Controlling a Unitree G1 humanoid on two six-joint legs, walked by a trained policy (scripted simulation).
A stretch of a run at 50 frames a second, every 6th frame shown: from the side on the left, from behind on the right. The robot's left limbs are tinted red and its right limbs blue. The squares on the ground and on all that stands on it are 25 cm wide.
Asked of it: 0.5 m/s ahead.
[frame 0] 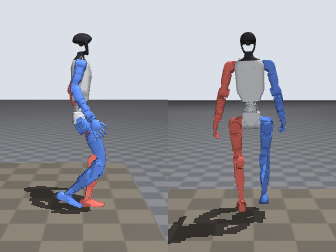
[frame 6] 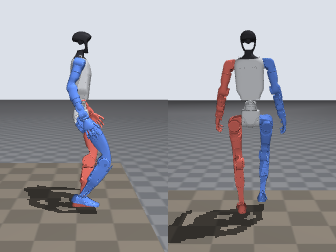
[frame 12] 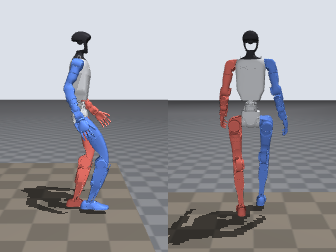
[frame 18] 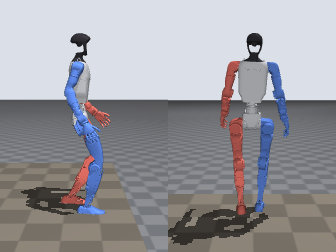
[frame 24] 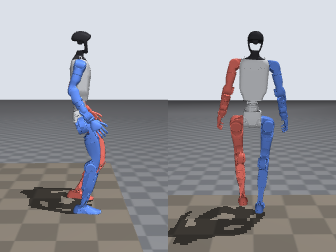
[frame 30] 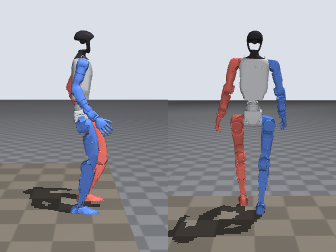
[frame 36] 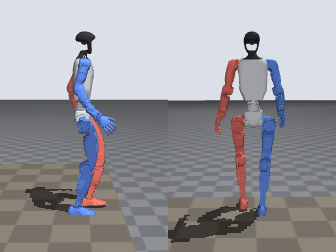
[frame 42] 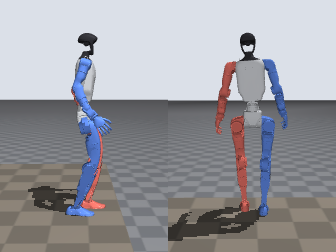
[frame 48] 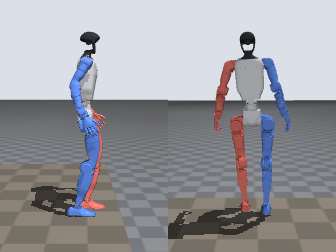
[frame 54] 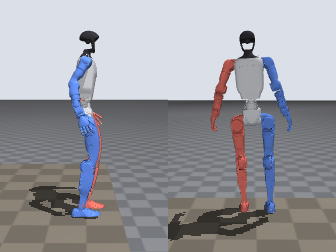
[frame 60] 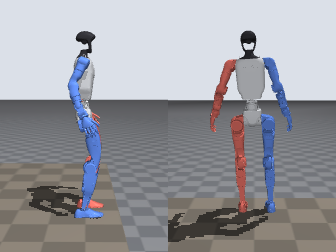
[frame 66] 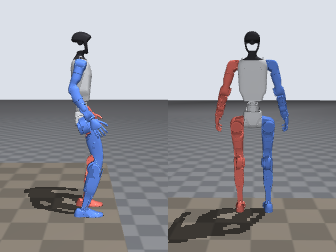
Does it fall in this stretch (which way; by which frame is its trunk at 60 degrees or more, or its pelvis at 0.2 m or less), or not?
no
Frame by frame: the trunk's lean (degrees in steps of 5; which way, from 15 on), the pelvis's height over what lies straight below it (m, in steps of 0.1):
0: 5, 0.8
6: 5, 0.8
12: 0, 0.8
18: 5, 0.8
24: 5, 0.8
30: 5, 0.8
36: 5, 0.8
42: 5, 0.8
48: 5, 0.8
54: 5, 0.8
60: 5, 0.8
66: 0, 0.8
